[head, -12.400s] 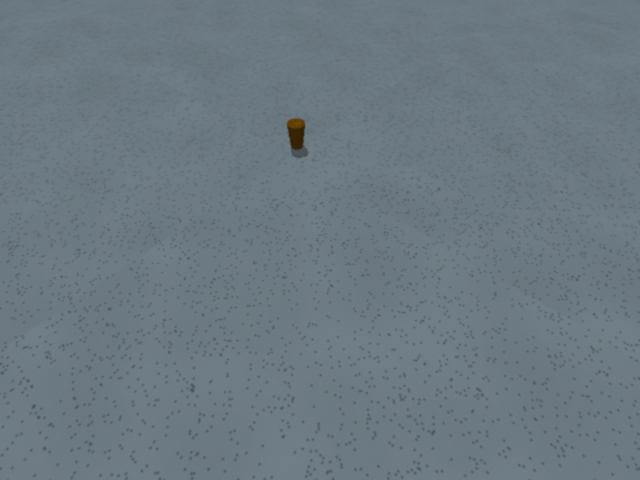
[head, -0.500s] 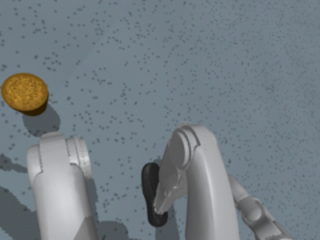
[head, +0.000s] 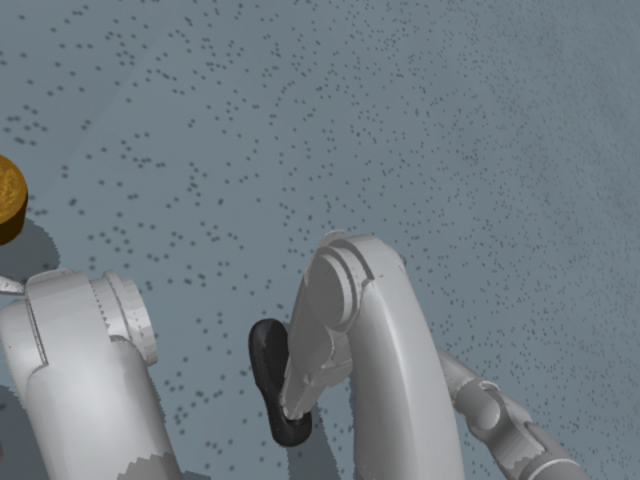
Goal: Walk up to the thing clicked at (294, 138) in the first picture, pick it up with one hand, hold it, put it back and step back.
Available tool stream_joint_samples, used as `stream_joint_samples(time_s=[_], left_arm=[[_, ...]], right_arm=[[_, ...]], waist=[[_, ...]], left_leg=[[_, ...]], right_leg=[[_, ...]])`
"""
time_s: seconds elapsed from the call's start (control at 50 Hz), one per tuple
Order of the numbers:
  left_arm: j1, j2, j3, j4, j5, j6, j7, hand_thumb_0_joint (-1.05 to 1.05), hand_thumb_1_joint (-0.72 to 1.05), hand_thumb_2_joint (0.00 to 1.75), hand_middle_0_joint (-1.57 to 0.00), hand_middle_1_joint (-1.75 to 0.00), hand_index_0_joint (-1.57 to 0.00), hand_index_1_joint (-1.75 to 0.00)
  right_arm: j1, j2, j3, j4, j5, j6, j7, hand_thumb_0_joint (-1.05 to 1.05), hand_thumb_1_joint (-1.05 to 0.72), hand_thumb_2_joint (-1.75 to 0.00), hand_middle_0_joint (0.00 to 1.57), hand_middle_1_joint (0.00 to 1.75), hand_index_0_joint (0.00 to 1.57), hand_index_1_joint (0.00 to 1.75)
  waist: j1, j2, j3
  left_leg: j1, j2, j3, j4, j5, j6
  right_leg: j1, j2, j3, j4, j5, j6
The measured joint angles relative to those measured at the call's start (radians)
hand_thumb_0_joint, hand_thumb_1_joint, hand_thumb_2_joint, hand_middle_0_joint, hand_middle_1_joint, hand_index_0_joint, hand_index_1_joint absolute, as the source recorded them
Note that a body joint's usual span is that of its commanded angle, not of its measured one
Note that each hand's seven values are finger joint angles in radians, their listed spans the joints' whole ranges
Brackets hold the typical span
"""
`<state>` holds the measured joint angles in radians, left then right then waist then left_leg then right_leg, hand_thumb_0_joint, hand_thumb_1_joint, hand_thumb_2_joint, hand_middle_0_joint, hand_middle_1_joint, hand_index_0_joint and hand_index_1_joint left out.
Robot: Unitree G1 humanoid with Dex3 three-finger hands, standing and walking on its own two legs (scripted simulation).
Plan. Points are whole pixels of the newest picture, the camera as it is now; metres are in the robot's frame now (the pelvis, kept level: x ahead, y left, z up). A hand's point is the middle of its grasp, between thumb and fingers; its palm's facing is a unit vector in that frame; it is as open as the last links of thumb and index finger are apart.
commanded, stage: close in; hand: left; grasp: from the side
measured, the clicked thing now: out of the picture +0.43 +0.27 -0.21
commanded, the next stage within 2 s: rest palm in 0.04 s
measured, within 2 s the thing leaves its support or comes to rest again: leaves its support in 1.20 s
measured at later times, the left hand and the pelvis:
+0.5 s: hand out of the picture +0.42 +0.28 -0.18, palm faces +0.31 -0.95 +0.00, open 14.2 cm; pelvis +0.00 +0.00 +0.00, yaw -2 degrees
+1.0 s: hand out of the picture +0.43 +0.28 -0.18, palm faces +0.33 -0.95 -0.01, open 11.3 cm; pelvis +0.00 +0.00 +0.00, yaw -2 degrees
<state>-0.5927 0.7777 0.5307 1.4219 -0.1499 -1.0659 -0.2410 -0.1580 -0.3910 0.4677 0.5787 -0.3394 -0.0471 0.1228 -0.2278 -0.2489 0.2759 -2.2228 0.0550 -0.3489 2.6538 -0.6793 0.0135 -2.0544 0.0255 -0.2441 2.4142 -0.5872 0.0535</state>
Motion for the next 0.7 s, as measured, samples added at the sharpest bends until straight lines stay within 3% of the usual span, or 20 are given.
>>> stream_joint_samples(time_s=[0.34, 0.62, 0.7], left_arm=[[-0.003, 0.036, -0.029, 0.050, 0.047, -0.079, 0.154, -0.01, -0.38, 0.14, -0.08, -0.09, -0.08, -0.09], [-0.023, 0.063, -0.051, 0.057, 0.074, -0.088, 0.211, -0.01, 0.06, 0.44, -0.37, -0.37, -0.36, -0.37], [-0.029, 0.066, -0.056, 0.061, 0.076, -0.088, 0.222, 0.00, 0.03, 0.48, -0.47, -0.47, -0.40, -0.47]], right_arm=[[-0.010, 0.006, 0.055, -0.020, -0.038, 0.021, 0.015, 0.00, -0.91, -0.91, 0.21, 0.30, 0.21, 0.30], [-0.032, 0.016, 0.070, -0.024, -0.048, 0.034, 0.019, 0.00, -0.89, -0.90, 0.20, 0.29, 0.21, 0.30], [-0.033, 0.016, 0.073, -0.027, -0.048, 0.034, 0.021, 0.00, -0.89, -0.90, 0.20, 0.29, 0.21, 0.30]], waist=[[-0.022, -0.037, 0.046], [-0.019, -0.048, 0.057], [-0.019, -0.046, 0.056]], left_leg=[[0.013, -0.002, -0.040, 0.021, -0.015, -0.004], [0.015, 0.000, -0.055, 0.026, -0.022, -0.003], [0.017, 0.002, -0.058, 0.023, -0.027, -0.003]], right_leg=[[0.021, 0.015, -0.026, -0.007, 0.003, 0.010], [0.027, 0.023, -0.037, -0.015, 0.005, 0.015], [0.029, 0.024, -0.039, -0.020, 0.002, 0.015]])
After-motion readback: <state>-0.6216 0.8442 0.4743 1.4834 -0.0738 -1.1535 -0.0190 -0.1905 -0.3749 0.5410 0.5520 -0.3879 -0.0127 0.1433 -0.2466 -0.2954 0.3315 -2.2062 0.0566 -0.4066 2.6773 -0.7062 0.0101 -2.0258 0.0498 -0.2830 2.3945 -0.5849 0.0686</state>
